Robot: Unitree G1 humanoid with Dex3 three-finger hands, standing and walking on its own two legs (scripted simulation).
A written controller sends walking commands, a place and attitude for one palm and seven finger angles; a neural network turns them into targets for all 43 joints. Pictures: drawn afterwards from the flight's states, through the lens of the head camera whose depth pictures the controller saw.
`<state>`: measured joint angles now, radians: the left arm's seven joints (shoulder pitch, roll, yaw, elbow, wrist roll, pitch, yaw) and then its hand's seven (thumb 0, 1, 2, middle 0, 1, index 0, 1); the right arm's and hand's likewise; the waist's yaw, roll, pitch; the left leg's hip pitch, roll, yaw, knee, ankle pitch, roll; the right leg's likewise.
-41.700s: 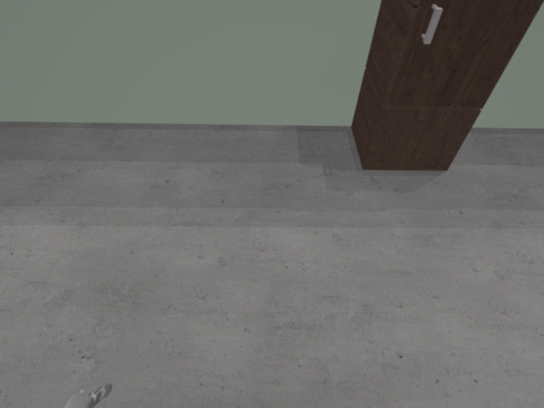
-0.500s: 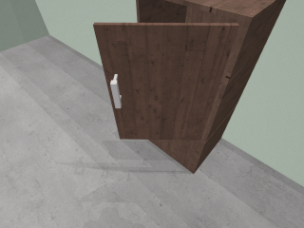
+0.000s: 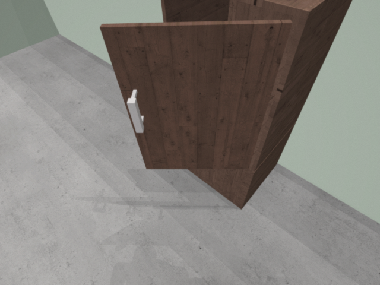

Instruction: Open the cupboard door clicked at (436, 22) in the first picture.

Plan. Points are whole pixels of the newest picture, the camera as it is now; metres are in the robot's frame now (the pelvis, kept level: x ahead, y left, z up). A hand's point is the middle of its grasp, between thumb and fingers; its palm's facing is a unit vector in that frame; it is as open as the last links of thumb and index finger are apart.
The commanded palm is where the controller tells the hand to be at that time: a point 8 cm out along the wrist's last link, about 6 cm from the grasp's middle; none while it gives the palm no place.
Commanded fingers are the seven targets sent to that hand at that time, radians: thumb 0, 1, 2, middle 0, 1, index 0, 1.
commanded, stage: come to a stop and stand still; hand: left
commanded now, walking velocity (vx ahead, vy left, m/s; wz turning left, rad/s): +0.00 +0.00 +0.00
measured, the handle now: (137, 111) +0.57 +0.20 +0.01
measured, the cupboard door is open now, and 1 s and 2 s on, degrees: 41 41 41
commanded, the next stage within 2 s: look again from close up in 0.68 s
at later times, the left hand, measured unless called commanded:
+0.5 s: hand out of the picture +0.08 +0.16 -0.17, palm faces +0.01 -0.97 -0.23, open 7.4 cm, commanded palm none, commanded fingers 0.00 0.90 0.90 -0.20 -0.30 -0.20 -0.30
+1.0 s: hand out of the picture +0.07 +0.16 -0.17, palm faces +0.03 -0.97 -0.25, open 7.4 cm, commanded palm none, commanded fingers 0.00 0.90 0.90 -0.20 -0.30 -0.20 -0.30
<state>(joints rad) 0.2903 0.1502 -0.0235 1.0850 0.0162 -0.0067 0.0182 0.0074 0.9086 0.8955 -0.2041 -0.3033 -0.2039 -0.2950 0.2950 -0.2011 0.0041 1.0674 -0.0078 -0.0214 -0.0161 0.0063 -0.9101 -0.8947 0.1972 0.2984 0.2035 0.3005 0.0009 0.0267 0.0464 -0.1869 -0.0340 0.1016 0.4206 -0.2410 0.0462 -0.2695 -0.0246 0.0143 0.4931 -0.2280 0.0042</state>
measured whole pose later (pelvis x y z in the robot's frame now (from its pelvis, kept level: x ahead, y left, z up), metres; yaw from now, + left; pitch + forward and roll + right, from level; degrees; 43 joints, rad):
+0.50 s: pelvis +0.04 -0.03 +0.00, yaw +1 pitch +0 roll +1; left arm 0.20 0.18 -0.01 1.08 0.01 -0.03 0.03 0.01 0.91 0.90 -0.20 -0.30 -0.20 -0.30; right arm 0.22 -0.18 0.00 1.10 -0.01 -0.03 -0.03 0.00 -0.91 -0.89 0.20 0.30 0.20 0.30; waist 0.00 0.01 0.04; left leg -0.13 0.01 0.07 0.40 -0.28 0.00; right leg -0.20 0.02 -0.02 0.47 -0.28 -0.04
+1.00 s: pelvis +0.04 -0.04 +0.00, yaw +1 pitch +0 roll +1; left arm 0.20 0.21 0.00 1.09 0.01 -0.02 0.02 0.01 0.91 0.90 -0.20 -0.30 -0.20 -0.30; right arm 0.21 -0.20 0.01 1.12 -0.01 -0.02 -0.03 0.00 -0.91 -0.89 0.20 0.30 0.20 0.30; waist 0.01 0.00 0.04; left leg -0.10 0.03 0.06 0.38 -0.27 -0.02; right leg -0.16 0.04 -0.03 0.43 -0.27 -0.06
